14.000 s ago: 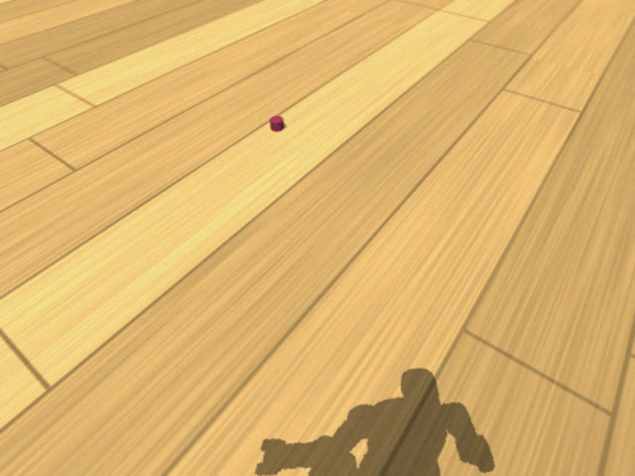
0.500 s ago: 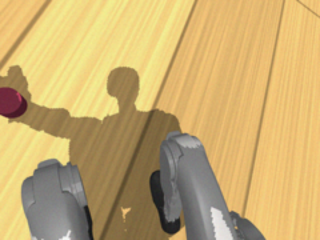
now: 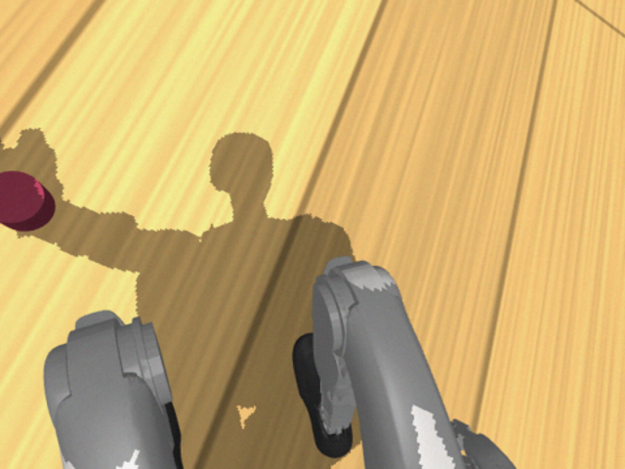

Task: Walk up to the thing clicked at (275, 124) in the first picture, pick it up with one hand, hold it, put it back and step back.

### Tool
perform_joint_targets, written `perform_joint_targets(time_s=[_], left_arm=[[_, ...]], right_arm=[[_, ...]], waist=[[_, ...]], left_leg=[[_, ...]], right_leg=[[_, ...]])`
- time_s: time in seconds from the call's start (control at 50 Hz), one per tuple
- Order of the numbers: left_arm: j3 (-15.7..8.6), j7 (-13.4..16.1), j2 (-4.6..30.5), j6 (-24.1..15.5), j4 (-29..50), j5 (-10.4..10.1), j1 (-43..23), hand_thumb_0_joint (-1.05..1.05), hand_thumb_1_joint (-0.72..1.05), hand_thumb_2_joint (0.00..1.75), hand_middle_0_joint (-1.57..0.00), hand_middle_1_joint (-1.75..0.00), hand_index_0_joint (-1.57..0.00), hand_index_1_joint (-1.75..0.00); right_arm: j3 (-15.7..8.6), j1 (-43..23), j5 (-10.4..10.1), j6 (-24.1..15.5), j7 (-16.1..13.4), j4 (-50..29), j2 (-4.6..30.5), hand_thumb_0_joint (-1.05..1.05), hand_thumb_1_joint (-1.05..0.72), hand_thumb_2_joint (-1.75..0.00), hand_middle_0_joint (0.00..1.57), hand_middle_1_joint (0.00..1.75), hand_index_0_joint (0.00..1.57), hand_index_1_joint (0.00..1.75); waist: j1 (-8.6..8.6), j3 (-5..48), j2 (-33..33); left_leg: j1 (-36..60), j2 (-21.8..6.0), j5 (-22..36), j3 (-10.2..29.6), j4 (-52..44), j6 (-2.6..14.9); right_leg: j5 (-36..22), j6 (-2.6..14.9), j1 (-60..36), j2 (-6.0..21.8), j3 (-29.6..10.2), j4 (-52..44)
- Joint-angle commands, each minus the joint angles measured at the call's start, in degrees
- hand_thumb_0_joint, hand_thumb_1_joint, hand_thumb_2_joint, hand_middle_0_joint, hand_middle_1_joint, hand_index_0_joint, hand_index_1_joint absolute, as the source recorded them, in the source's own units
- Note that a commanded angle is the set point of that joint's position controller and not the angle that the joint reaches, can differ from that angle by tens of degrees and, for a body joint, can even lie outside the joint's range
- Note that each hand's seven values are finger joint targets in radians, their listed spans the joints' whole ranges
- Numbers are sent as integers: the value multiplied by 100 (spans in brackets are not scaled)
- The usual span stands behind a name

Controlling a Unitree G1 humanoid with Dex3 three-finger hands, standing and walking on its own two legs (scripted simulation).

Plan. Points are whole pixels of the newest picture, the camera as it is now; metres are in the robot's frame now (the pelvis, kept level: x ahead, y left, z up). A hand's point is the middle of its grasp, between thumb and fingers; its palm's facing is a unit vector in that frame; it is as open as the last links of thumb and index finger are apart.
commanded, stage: approach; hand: left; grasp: from above
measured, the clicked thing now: (19, 202) +0.50 +0.31 -0.29
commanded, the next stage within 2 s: close in in 0.60 s
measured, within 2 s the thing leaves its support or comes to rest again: neither
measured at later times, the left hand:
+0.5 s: hand (17, 168) +0.51 +0.27 -0.18, palm faces -0.40 -0.09 -0.91, open 13.8 cm
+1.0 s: hand out of the picture +0.47 +0.31 -0.20, palm faces -0.46 -0.10 -0.88, open 13.8 cm
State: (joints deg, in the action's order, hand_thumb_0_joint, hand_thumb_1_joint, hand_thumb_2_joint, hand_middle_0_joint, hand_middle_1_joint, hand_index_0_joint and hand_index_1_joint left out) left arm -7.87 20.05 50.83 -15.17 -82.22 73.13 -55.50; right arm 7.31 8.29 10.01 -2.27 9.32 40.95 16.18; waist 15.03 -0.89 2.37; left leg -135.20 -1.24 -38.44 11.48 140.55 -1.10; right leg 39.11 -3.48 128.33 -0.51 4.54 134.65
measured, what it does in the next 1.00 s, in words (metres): stands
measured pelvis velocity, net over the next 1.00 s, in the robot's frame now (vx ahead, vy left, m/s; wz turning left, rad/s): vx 0.00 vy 0.00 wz -0.02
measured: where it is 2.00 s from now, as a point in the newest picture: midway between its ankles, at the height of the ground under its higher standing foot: (250, 443)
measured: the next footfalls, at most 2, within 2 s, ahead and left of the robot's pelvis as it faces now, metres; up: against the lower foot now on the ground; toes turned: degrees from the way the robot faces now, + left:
none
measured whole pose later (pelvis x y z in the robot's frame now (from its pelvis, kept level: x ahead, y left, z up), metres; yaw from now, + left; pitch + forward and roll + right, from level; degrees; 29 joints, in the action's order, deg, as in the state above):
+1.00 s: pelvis +0.00 +0.00 +0.00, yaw -1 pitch +32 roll -12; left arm -3.7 21.6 51.2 -15.1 -86.4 73.4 -60.4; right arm 9.6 6.6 10.8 -3.9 9.1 38.5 17.4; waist 17.1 -2.9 4.2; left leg -135.2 -1.0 -39.5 12.9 141.8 -1.5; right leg 39.7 -3.2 127.9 -0.8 5.7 135.1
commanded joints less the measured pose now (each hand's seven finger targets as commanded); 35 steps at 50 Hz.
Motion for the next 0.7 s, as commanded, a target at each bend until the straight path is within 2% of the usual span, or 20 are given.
perform_joint_targets(time_s=[0.0,0.08,0.1,0.12,0.14,0.18,0.2,0.24,0.28,0.32,0.36,0.4,0.42,0.46,0.5,0.54,0.56,0.58,0.62,0.68], left_arm=[[-94,211,1451,36,776,-70,-1586,0,-53,99,-10,-99,-9,-102],[273,201,967,37,663,-112,-1963,0,-53,99,-8,-106,-9,-105],[247,233,1009,25,814,-109,-2242,0,-53,99,-8,-105,-9,-105],[332,255,959,25,755,-80,-2378,0,-52,98,-9,-106,-10,-105],[475,257,687,47,546,-90,-2375,0,-51,98,-9,-105,-10,-104],[621,305,593,52,486,-67,-2747,0,-52,100,-10,-107,-10,-106],[526,371,803,75,438,-38,-2933,0,-51,100,-9,-108,-10,-107],[502,510,831,164,200,35,-2900,0,-52,99,-10,-106,-10,-105],[464,625,877,298,-221,147,-2848,0,-51,99,-11,-106,-11,-105],[312,731,1133,449,-276,237,-2832,0,-51,99,-10,-106,-11,-106],[220,804,1182,659,-434,200,-2609,0,-51,99,-11,-105,-11,-104],[85,829,1386,831,-415,89,-2527,0,-51,97,-10,-104,-11,-103],[90,803,1409,905,-420,51,-2373,0,-53,99,-10,-103,-10,-103],[-63,737,1639,991,-181,-82,-2266,0,-51,97,-11,-101,-11,-101],[-64,584,1681,1032,-66,-201,-2023,0,-51,97,-11,-100,-11,-100],[-92,393,1709,1009,11,-336,-1850,0,-52,98,-9,-102,-10,-102],[3,270,1601,971,54,-398,-1735,0,-54,98,-9,-103,-9,-102],[-146,211,1803,871,400,-493,-1904,0,-53,98,-9,-102,-10,-102],[-86,67,1737,696,447,-561,-1837,0,-54,98,-8,-104,-8,-103],[9,-124,1648,373,974,-494,-2217,0,-54,100,-8,-106,-9,-105]], right_arm=[[-495,1111,-37,35,-86,-11,1511,0,-90,-90,20,30,20,30],[-497,1132,-42,8,-99,33,1512,0,-90,-90,20,30,20,30],[-518,1203,-46,-10,-112,51,1552,0,-90,-90,20,30,20,30],[-512,1213,-58,-19,-120,37,1559,0,-90,-90,20,30,20,30],[-487,1238,-49,-43,-123,63,1537,0,-90,-90,20,30,20,30],[-439,1300,-29,-91,-140,98,1562,0,-90,-90,20,30,20,30],[-424,1328,-23,-120,-154,87,1601,0,-90,-90,20,30,20,30],[-371,1300,10,-156,-175,73,1597,0,-90,-90,20,30,20,30],[-309,1334,47,-197,-171,36,1619,0,-90,-90,20,30,20,30],[-247,1334,66,-205,-158,-13,1609,0,-90,-90,20,30,20,30],[-199,1285,66,-223,-140,-96,1603,0,-90,-90,20,30,20,30],[-143,1241,57,-240,-124,-164,1641,0,-90,-90,20,30,20,30],[-127,1179,41,-222,-111,-191,1600,0,-90,-90,20,30,20,30],[-137,1115,-10,-221,-122,-250,1642,0,-90,-90,20,30,20,30],[-143,1031,-61,-199,-125,-286,1620,0,-90,-90,20,30,20,30],[-165,1090,-104,-208,-123,-289,1639,0,-90,-90,20,30,20,30],[-165,1084,-125,-216,-114,-272,1597,0,-90,-90,20,30,20,30],[-188,1058,-111,-209,-129,-317,1616,0,-90,-90,20,30,20,30],[-203,1148,-101,-196,-155,-202,1619,0,-90,-89,20,30,20,30],[-274,1309,-59,-184,-182,-129,1652,0,-90,-90,20,30,20,30]], waist=[[-35,3967,-2309],[210,3737,-2216],[293,3767,-2138],[333,3735,-2189],[436,3577,-2117],[602,3584,-2081],[584,3587,-2082],[500,3649,-2267],[589,3554,-2271],[497,3775,-2459],[410,3834,-2405],[371,3855,-2336],[295,3963,-2400],[188,4058,-2350],[129,4042,-2241],[173,3867,-1973],[216,3725,-1857],[230,3864,-1703],[238,3741,-1730],[391,3786,-1970]], left_leg=[[3186,37,1039,-753,-1446,191],[3098,31,806,-707,-1454,193],[3136,34,810,-688,-1452,199],[3131,21,725,-670,-1458,193],[3083,17,714,-683,-1405,197],[3081,6,735,-666,-1345,200],[3022,14,718,-662,-1342,208],[3125,11,765,-688,-1388,180],[3131,6,776,-668,-1391,177],[3162,11,1000,-711,-1358,182],[3139,11,1129,-760,-1350,209],[2964,13,1136,-793,-1330,250],[2881,-5,1105,-797,-1365,250],[2812,4,1038,-817,-1370,273],[2677,-2,944,-824,-1350,292],[2467,-1,884,-827,-1258,330],[2299,-10,826,-827,-1214,349],[2187,-21,780,-801,-1165,364],[2175,-2,669,-780,-1179,322],[2497,-14,724,-712,-1118,257]], right_leg=[[-1354,508,-1754,-238,614,-1243],[-1203,516,-1519,-243,647,-1279],[-1212,500,-1502,-228,670,-1309],[-1136,511,-1417,-233,685,-1300],[-1159,500,-1378,-231,678,-1321],[-1216,482,-1431,-246,681,-1367],[-1179,483,-1405,-241,684,-1363],[-1196,502,-1404,-239,698,-1300],[-1223,511,-1355,-251,734,-1247],[-1438,520,-1544,-277,695,-1195],[-1575,507,-1688,-284,661,-1191],[-1603,486,-1828,-285,630,-1209],[-1574,499,-1988,-324,598,-1194],[-1495,484,-2053,-308,588,-1204],[-1417,477,-2131,-326,558,-1210],[-1367,449,-2221,-323,518,-1252],[-1324,430,-2294,-337,454,-1284],[-1255,411,-2477,-343,409,-1341],[-1057,446,-2376,-317,450,-1375],[-1103,479,-2168,-298,556,-1379]])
